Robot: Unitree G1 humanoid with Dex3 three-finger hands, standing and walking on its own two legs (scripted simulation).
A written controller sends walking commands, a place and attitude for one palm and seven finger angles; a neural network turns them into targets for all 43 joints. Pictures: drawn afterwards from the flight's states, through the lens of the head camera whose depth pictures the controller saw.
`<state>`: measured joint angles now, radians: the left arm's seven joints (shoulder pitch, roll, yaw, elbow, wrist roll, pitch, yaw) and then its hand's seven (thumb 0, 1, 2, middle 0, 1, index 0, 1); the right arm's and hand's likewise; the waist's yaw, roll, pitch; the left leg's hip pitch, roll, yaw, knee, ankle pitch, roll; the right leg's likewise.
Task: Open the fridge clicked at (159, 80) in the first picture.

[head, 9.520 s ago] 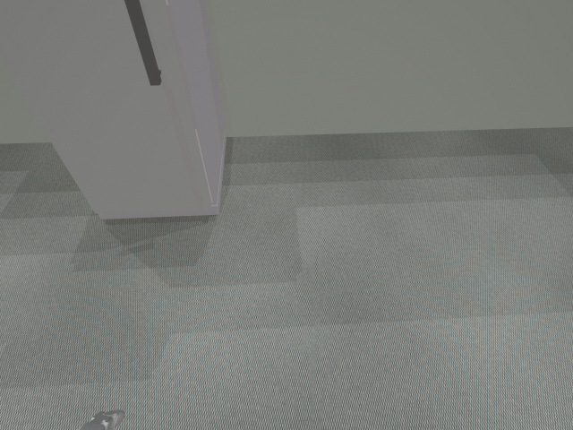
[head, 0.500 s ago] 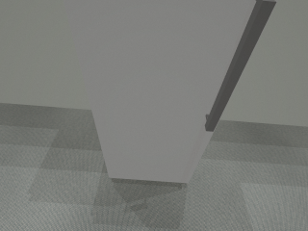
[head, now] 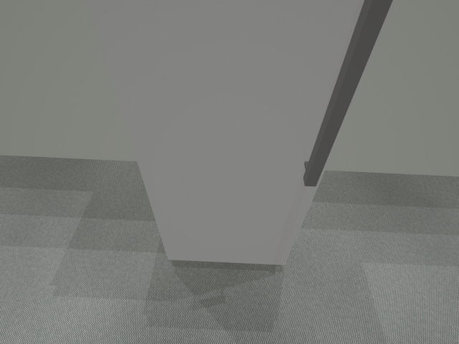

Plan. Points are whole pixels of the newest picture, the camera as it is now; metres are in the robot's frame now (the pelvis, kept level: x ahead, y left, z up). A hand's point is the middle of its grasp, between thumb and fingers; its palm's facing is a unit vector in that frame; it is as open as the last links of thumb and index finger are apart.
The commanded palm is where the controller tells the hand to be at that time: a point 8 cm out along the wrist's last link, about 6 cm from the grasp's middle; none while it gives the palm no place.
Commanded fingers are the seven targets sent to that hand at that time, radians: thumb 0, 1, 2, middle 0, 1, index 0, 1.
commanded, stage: look again from close up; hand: right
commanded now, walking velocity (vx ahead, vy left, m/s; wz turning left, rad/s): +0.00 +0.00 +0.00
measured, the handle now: (333, 104) +0.53 -0.17 +0.16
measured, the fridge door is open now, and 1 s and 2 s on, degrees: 0 0 0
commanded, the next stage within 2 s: shuffle to correct the standing spot in 0.54 s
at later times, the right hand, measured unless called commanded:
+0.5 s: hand out of the picture +0.02 -0.20 -0.17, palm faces +0.02 +0.97 -0.23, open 7.4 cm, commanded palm none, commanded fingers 0.00 -0.90 -0.90 0.20 0.30 0.20 0.30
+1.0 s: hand out of the picture +0.01 -0.19 -0.19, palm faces +0.04 +0.99 -0.15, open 7.4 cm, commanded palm none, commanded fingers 0.00 -0.90 -0.90 0.20 0.30 0.20 0.30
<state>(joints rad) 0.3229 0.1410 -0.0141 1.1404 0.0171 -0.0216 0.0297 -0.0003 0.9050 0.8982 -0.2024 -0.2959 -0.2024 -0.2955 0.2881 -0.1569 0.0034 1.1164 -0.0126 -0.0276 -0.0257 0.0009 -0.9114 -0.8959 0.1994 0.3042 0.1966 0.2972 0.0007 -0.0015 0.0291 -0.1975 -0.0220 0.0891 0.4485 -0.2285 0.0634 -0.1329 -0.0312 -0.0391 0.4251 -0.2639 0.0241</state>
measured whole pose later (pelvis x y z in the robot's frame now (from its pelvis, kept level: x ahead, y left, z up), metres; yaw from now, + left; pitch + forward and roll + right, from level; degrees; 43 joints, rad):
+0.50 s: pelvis +0.00 -0.01 +0.00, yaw +0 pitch -1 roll -1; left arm 0.26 0.18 -0.01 1.13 0.02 -0.03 0.03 0.00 0.90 0.90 -0.20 -0.30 -0.20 -0.30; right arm 0.24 -0.20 0.00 1.10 -0.01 -0.03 -0.02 0.00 -0.91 -0.90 0.20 0.30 0.20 0.30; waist 0.00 0.00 0.03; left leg -0.21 0.00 0.08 0.45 -0.22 0.05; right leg -0.13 -0.01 -0.04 0.41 -0.25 0.01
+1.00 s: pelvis +0.04 -0.02 -0.01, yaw +0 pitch +0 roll +0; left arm 0.39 0.11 -0.01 1.12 0.03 -0.06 0.02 0.00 0.91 0.90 -0.20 -0.30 -0.20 -0.30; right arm 0.36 -0.16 -0.03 1.11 -0.03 0.00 0.00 0.00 -0.91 -0.90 0.20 0.30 0.20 0.30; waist 0.01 0.04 0.03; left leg -0.32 0.01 0.08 0.82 -0.49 0.05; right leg -0.15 -0.01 -0.08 0.54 -0.38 -0.02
